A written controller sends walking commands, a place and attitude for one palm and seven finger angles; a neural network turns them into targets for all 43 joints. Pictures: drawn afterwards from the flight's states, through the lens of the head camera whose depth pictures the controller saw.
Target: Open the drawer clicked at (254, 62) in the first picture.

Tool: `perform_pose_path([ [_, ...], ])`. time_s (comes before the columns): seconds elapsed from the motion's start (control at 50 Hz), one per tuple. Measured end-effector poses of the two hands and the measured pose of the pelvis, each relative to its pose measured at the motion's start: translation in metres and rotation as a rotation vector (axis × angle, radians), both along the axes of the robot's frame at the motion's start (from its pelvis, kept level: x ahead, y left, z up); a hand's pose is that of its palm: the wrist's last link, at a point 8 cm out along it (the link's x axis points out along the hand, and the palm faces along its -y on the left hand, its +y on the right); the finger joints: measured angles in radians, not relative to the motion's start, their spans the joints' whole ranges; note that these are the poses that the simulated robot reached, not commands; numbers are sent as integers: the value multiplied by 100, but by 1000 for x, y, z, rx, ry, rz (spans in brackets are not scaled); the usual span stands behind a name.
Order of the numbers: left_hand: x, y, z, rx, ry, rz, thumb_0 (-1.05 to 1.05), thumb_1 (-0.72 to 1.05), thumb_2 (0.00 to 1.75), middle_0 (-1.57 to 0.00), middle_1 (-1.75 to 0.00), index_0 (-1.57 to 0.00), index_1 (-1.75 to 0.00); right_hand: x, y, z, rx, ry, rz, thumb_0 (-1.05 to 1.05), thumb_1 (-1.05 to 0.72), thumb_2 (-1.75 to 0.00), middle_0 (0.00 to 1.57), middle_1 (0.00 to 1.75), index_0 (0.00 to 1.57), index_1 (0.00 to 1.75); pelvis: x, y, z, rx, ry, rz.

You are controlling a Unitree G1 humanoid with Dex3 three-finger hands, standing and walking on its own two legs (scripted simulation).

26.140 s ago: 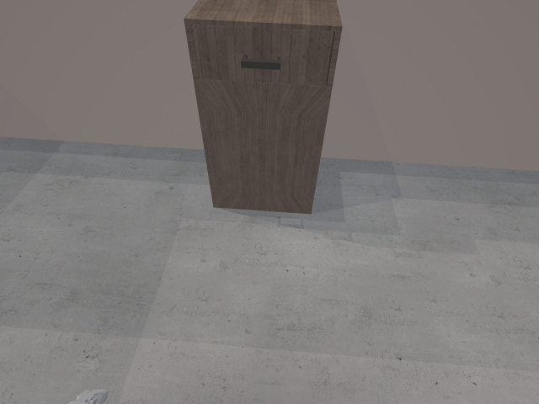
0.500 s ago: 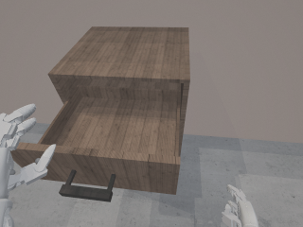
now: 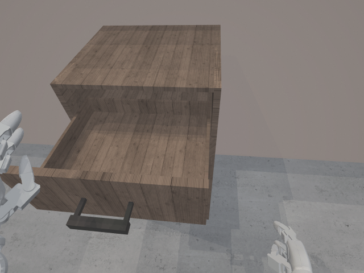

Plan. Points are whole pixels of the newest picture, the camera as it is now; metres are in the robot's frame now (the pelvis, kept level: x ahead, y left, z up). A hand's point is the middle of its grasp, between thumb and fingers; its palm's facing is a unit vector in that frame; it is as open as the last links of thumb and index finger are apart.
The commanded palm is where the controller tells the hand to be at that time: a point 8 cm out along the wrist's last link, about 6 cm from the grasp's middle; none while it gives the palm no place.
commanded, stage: step back with the hand held close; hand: left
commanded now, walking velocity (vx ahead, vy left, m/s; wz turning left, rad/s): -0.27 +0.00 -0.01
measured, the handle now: (102, 214) +0.23 +0.21 +0.01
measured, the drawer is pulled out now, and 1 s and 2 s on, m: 0.30 0.30 0.30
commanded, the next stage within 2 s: stop stepping back and stand still in 0.96 s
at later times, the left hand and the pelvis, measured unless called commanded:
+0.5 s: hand out of the picture +0.12 +0.26 +0.19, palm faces +0.37 -0.77 -0.52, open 7.5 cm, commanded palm +0.06 +0.31 +0.20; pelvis -0.07 +0.03 -0.01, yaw +0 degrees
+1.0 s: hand out of the picture +0.06 +0.23 +0.19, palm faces +0.24 -0.83 -0.51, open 7.5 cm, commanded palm -0.02 +0.30 +0.20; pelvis -0.17 +0.03 -0.01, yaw -3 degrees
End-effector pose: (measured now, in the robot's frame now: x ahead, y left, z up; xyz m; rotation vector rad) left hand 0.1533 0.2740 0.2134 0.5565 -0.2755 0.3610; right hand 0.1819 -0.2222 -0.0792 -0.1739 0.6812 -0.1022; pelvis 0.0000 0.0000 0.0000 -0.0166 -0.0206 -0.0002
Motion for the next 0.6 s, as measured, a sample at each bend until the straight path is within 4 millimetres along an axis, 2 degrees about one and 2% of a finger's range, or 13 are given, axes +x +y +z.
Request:
perform_pose_path([
  [0.1,4,0,-8,22,53,-63,2,88,90,-21,-30,-20,-30,-19,-7,-1,-19,41,-55,1,-90,-90,20,30,20,30,-11,8,0,3,30,-12],
  [0.18,-2,1,-16,34,113,-112,2,88,90,-22,-30,-21,-30,-37,-9,-1,-34,66,-105,1,-90,-90,20,30,20,30,-20,16,-2,5,43,-17],
  [0.3,-25,14,-11,75,87,-134,2,88,90,-22,-30,-21,-30,-59,0,2,-62,80,-114,1,-91,-90,20,30,20,30,-38,25,-4,2,48,-10],
  [0.42,-55,25,-3,102,6,-91,2,88,90,-22,-30,-21,-30,-72,17,1,-50,41,-63,1,-90,-90,20,30,20,30,-60,28,-8,2,43,-4],
  [0.52,-77,27,-5,75,-37,-55,2,88,90,-22,-30,-21,-30,-82,27,-2,-27,10,-24,1,-90,-90,20,30,20,30,-76,28,-12,-10,35,2],
  [0.6,-87,28,-10,24,-76,-64,2,88,90,-22,-30,-21,-30,-95,28,-4,-51,20,-17,1,-90,-90,20,30,20,30,-86,32,-15,-16,26,4],
])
